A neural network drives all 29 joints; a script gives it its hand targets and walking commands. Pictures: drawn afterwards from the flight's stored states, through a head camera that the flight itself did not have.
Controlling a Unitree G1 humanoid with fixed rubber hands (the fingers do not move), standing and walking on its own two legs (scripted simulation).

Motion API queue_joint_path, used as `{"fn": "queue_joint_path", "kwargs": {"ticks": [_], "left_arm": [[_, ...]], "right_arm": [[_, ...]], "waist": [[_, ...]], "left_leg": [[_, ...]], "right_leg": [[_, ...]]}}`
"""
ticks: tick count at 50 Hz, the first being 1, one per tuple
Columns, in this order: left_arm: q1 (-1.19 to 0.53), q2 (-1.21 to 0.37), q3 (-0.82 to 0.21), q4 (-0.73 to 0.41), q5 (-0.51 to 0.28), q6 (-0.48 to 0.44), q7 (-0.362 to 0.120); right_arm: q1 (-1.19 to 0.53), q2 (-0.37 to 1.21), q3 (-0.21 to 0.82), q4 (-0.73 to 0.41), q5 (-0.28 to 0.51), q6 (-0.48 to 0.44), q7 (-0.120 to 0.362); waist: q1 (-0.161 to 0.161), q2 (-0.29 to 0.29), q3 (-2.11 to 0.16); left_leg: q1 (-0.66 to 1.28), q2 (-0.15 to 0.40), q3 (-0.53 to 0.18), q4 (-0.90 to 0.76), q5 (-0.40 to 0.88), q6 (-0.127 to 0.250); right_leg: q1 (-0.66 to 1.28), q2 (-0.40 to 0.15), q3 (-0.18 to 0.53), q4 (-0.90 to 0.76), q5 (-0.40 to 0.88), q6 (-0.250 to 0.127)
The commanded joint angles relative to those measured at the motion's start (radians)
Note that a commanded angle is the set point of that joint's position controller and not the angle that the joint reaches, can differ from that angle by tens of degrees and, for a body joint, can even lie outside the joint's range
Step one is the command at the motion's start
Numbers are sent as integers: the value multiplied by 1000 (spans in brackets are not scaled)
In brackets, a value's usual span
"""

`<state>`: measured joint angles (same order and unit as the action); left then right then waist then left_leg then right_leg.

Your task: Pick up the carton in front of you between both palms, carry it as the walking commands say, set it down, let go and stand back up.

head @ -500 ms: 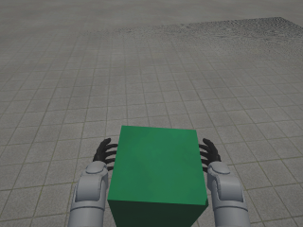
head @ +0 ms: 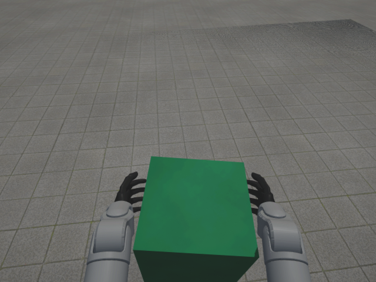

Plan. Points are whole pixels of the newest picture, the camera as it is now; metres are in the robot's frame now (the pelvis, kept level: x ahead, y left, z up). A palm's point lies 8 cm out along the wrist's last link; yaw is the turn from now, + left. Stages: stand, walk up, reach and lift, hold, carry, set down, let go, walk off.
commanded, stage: hold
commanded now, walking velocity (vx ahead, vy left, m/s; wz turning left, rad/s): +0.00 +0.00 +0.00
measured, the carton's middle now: (192, 225) +0.28 +0.00 -0.04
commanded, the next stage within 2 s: set down in 0.22 s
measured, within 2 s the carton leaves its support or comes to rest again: neither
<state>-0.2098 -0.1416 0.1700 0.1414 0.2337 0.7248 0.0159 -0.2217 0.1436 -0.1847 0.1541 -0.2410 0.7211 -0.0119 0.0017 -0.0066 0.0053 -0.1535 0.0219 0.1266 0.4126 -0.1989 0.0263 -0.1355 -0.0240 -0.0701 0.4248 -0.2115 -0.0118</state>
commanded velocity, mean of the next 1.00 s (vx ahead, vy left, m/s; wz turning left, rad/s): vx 0.00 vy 0.00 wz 0.00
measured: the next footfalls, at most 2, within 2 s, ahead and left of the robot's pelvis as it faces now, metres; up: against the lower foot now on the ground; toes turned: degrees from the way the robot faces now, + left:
none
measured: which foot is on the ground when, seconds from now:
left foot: down 0.00-1.00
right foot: down 0.00-1.00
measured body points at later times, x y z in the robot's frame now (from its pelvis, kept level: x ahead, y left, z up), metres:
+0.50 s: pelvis -0.06 -0.01 -0.02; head -0.07 +0.00 +0.43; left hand +0.29 +0.15 +0.03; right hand +0.29 -0.16 +0.03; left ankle +0.01 +0.10 -0.74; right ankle -0.01 -0.12 -0.74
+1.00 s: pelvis -0.07 -0.01 -0.12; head +0.15 +0.00 +0.27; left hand +0.35 +0.13 -0.21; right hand +0.34 -0.17 -0.20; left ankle +0.01 +0.10 -0.74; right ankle -0.01 -0.12 -0.74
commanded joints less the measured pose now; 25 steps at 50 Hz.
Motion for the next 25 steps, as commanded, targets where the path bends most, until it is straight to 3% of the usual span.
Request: {"fn": "queue_joint_path", "kwargs": {"ticks": [1,3,4,8,12,16,19,23,25], "left_arm": [[-412,-836,-497,-75,-202,-38,-196],[-406,-819,-496,-77,-196,-44,-192],[-416,-831,-486,-57,-187,-45,-188],[-460,-851,-509,-52,-201,-37,-199],[-500,-858,-490,-11,-195,-28,-214],[-707,-861,-387,140,-151,-55,-241],[-878,-861,-260,305,-97,-105,-262],[-988,-814,-57,475,7,-162,-250],[-990,-752,37,527,68,-181,-234]], "right_arm": [[-380,835,501,-61,201,-35,200],[-391,839,501,-63,214,-43,199],[-420,835,519,-53,220,-43,205],[-427,857,492,-14,206,-44,209],[-457,863,452,36,181,-40,212],[-664,884,352,174,137,-64,227],[-837,902,239,330,84,-109,237],[-960,839,36,490,-19,-166,215],[-962,770,-71,532,-81,-183,194]], "waist": [[-4,7,-253],[3,-3,-275],[19,36,-276],[0,13,-247],[-12,14,-187],[-16,-7,-95],[-10,-39,-74],[0,0,-35],[-11,24,-25]], "left_leg": [[249,-77,-230,-36,484,-8],[319,-85,-225,-30,510,-14],[307,-85,-221,-57,383,-13],[303,-83,-224,-46,363,-19],[260,-83,-216,-59,200,-14],[175,-79,-199,-39,-86,4],[120,-83,-200,5,-219,13],[2,-81,-215,34,-316,15],[-38,-83,-211,51,-322,13]], "right_leg": [[86,100,178,-56,433,-9],[59,103,184,-78,420,2],[70,101,179,-80,339,1],[36,108,178,-92,255,-8],[14,97,176,-108,123,-21],[-67,81,166,-99,-138,-37],[-106,71,163,-71,-277,-43],[-102,86,158,-6,-321,-42],[-132,94,155,27,-305,-41]]}}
